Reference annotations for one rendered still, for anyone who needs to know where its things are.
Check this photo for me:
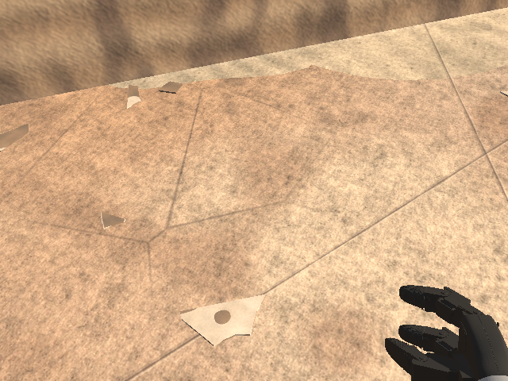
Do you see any right robot hand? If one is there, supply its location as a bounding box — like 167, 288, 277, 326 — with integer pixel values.
385, 285, 508, 381

